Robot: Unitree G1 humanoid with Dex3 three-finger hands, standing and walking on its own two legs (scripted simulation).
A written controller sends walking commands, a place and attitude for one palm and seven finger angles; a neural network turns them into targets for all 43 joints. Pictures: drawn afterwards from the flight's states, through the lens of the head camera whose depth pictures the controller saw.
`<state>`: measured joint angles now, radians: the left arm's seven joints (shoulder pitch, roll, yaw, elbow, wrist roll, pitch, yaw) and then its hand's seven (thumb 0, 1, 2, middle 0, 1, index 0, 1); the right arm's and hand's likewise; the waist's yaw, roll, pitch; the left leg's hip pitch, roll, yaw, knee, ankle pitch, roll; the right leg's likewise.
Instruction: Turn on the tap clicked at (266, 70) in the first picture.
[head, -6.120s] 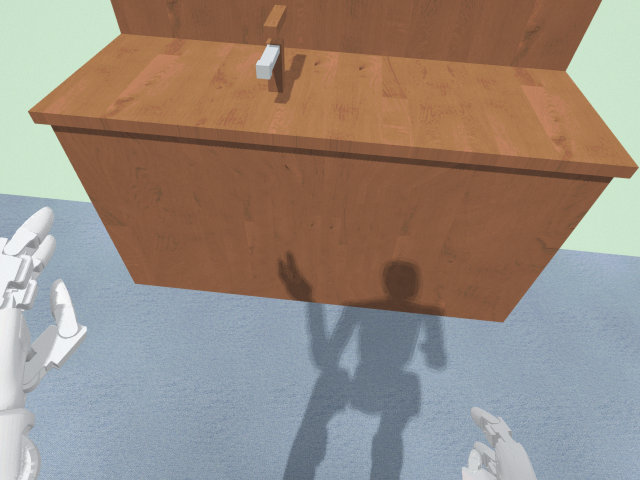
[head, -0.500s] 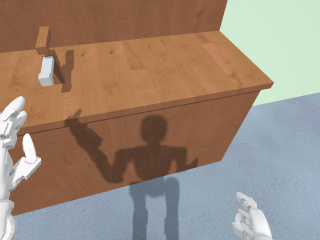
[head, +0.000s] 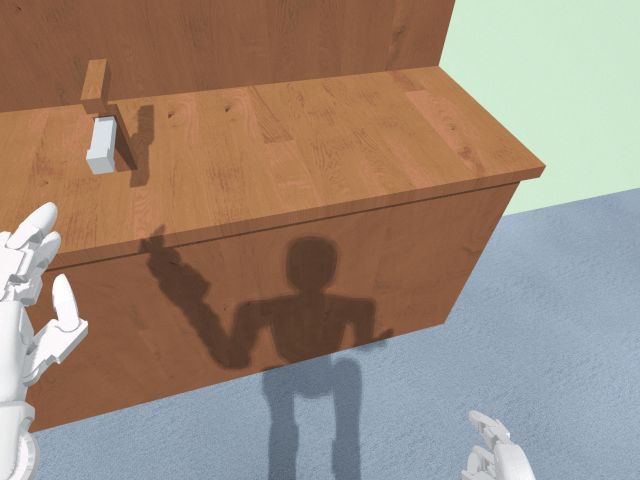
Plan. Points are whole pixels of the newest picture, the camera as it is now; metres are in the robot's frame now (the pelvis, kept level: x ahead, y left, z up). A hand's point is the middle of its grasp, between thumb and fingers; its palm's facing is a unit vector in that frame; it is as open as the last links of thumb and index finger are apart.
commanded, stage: shuffle to correct the standing spot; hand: left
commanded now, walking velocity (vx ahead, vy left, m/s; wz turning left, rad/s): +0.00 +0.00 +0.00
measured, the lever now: (100, 160) +0.50 +0.37 +0.11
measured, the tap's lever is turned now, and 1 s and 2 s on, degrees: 0 0 0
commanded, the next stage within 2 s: come to a stop and stand still in 0.96 s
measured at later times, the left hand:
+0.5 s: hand (75, 273) +0.27 +0.28 +0.15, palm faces +0.39 -0.85 -0.35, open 7.4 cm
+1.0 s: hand (108, 209) +0.35 +0.27 +0.17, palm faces +0.44 -0.83 -0.35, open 7.4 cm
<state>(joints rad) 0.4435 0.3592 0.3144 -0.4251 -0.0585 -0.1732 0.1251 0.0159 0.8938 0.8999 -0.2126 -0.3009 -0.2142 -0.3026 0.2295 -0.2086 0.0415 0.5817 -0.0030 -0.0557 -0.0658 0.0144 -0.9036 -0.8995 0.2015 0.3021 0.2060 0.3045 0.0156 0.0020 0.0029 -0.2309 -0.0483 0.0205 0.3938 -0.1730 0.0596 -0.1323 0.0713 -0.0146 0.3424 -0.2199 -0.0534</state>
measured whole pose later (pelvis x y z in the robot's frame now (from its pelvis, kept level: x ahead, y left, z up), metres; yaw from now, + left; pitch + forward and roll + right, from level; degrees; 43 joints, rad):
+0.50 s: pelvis +0.04 +0.03 -0.02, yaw +0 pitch -1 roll +0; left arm 0.40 0.38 0.37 -0.48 -0.05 -0.20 0.14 0.02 0.89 0.90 -0.21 -0.30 -0.21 -0.30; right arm 0.23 -0.19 0.01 0.60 -0.01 -0.08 -0.03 0.01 -0.91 -0.90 0.20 0.30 0.20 0.30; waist -0.02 -0.05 0.05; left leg -0.21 -0.10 0.07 0.57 -0.34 0.12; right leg -0.40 0.03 0.01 1.09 -0.45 -0.03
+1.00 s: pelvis +0.14 +0.02 -0.02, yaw +2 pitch -1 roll +0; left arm 0.41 0.37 0.39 -0.60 -0.04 -0.24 0.13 0.01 0.89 0.90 -0.22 -0.30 -0.22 -0.30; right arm 0.16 -0.22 0.00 0.61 -0.01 -0.05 -0.02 0.02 -0.91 -0.90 0.20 0.30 0.20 0.30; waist 0.04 -0.07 0.09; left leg -0.52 0.10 0.01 0.96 -0.35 0.00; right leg -0.35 -0.02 -0.15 0.65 -0.28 -0.08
